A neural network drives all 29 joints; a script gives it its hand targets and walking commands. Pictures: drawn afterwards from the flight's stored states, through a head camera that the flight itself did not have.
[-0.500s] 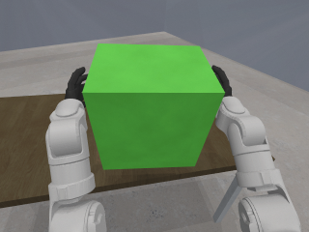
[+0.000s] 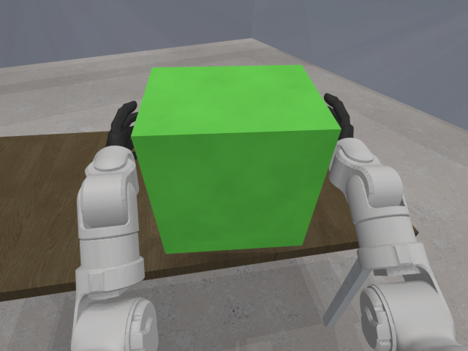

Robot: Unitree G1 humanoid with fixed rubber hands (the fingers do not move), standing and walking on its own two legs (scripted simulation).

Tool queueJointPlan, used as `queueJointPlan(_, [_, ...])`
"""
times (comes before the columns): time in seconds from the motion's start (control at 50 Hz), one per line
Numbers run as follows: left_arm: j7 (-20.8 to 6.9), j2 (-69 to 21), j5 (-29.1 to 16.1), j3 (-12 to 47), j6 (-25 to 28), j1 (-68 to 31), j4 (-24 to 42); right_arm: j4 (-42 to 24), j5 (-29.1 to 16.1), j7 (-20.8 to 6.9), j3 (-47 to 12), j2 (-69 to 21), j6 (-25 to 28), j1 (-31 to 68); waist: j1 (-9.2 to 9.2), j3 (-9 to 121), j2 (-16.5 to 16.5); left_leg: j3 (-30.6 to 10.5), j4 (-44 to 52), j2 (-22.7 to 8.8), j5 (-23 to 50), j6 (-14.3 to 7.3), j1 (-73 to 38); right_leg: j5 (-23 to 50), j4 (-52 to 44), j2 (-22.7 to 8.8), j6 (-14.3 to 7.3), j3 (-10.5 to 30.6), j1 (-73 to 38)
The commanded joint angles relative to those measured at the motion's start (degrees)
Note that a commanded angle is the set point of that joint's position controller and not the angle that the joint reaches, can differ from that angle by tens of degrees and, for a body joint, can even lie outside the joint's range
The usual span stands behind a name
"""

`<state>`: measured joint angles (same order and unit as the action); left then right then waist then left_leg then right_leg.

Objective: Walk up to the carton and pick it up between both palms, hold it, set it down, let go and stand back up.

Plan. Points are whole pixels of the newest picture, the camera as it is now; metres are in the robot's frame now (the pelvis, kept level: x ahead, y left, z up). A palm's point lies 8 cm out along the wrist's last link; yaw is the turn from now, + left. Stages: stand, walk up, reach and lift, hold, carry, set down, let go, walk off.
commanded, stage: hold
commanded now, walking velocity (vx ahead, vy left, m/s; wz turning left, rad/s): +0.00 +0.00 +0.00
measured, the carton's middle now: (231, 161) +0.38 -0.01 +0.19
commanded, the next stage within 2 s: none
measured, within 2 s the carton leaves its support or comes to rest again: neither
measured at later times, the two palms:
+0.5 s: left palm (121, 152) +0.36 +0.16 +0.23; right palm (337, 141) +0.36 -0.17 +0.24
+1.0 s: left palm (119, 164) +0.35 +0.16 +0.21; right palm (331, 147) +0.36 -0.17 +0.23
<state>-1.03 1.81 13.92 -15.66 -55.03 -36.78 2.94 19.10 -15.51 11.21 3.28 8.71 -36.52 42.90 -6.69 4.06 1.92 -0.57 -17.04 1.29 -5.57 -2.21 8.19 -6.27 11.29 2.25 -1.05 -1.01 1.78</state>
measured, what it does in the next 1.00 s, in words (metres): stands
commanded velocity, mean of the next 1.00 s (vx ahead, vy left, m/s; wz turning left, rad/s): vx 0.00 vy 0.00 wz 0.00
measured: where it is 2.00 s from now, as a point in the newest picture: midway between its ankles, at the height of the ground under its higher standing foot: outside the picture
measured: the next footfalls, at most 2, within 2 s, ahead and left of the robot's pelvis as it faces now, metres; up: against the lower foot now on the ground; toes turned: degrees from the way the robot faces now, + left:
none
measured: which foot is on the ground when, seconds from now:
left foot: down 0.00-1.00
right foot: down 0.00-1.00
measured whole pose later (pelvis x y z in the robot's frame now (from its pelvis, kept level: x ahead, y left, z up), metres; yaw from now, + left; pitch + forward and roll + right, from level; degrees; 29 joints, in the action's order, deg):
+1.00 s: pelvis +0.01 +0.00 +0.00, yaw -3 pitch +1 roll +0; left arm -0.2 2.3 11.2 -15.4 -64.5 -31.3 9.3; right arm 14.8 -14.3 11.3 -0.9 9.7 -47.7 42.4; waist -2.5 7.8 0.3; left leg 2.6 -1.3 1.6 1.9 -2.0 3.8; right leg -3.5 6.8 1.8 -1.1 2.2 3.8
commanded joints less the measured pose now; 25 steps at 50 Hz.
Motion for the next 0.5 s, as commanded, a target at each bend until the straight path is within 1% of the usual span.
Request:
queueJointPlan(0.0, [-8.9, -22.3, -12.0, 25.6, 6.4, -46.8, 11.7, -15.0, -5.4, -4.4, -14.0, -19.8, 3.7, 43.9, -0.22, 25.2, -4.2, -0.7, 0.1, -1.2, 8.3, 2.8, -17.5, 7.6, -1.5, 0.2, 1.3, -1.6, 1.6])
queueJointPlan(0.08, [-9.4, -22.0, -11.0, 24.1, 6.5, -46.4, 10.2, -13.3, -5.4, -4.5, -13.7, -19.7, 3.7, 43.6, 0.18, 24.4, -3.6, -0.6, 0.6, -1.0, 8.2, 2.5, -16.7, 8.4, -1.6, 0.1, 1.4, -1.5, 0.7])
queueJointPlan(0.16, [-9.7, -21.9, -10.5, 23.8, 6.7, -46.5, 10.3, -12.9, -5.6, -4.4, -13.6, -19.7, 3.8, 43.4, 0.16, 24.3, -3.6, -0.5, 0.6, -0.8, 8.9, 2.4, -16.8, 9.4, -1.5, 0.0, 1.4, -1.4, 0.2])
queueJointPlan(0.34, [-9.5, -22.1, -11.2, 25.6, 7.0, -46.9, 13.0, -15.0, -5.9, -4.3, -14.1, -20.3, 4.2, 43.2, -0.59, 25.5, -4.6, -0.6, -0.3, -0.7, 11.6, 2.7, -18.5, 11.1, -1.3, 0.0, 1.4, -1.4, 0.4])
queueJointPlan(0.48, [-9.4, -22.2, -11.7, 26.1, 6.7, -46.3, 13.6, -15.9, -5.9, -4.1, -14.4, -20.2, 4.2, 42.9, -0.81, 25.4, -4.7, -0.8, -0.5, -0.8, 12.2, 2.9, -18.8, 11.4, -1.3, 0.0, 1.4, -1.4, 0.5])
